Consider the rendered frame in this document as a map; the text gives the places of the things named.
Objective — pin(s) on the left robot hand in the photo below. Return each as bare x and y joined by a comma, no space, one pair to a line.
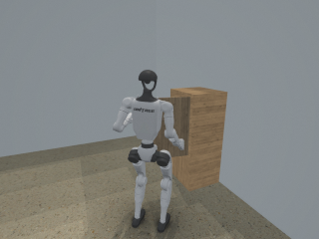
131,117

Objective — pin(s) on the robot head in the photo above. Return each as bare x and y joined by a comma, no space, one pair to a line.
147,76

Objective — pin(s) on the right robot shin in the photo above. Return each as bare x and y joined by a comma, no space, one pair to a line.
165,196

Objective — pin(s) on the cupboard door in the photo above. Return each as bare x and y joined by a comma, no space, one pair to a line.
181,118

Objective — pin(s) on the robot left upper arm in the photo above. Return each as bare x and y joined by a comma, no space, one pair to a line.
123,113

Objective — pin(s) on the robot right forearm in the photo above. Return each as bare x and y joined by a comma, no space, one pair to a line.
175,141

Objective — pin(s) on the robot left forearm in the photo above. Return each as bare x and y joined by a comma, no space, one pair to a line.
126,122

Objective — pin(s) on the right robot hand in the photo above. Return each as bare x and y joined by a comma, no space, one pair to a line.
182,146

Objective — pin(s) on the robot right upper arm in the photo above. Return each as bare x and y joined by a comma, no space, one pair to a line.
167,108

